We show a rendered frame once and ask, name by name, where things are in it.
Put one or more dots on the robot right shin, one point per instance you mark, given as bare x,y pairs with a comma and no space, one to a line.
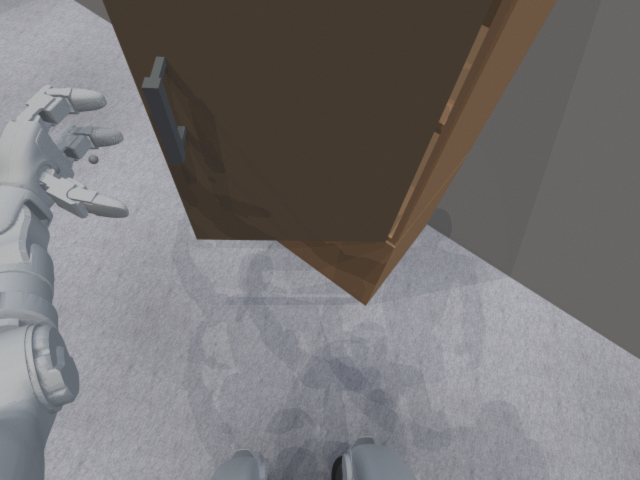
363,440

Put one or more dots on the robot left forearm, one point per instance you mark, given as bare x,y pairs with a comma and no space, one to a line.
26,268

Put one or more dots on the robot left thigh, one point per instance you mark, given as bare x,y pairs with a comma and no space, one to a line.
241,468

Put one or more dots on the robot left hand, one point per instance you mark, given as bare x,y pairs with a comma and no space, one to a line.
27,151

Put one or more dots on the handle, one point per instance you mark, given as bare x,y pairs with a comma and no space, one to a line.
172,138

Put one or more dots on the cupboard door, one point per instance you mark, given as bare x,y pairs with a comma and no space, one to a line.
306,120

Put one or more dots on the left robot upper arm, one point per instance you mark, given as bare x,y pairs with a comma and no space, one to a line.
37,377

